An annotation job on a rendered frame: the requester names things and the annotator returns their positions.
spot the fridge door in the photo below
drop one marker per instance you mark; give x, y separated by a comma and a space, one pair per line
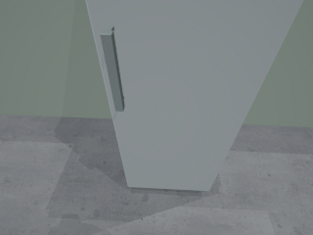
190, 71

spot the handle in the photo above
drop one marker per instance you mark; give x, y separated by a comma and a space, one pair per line
109, 48

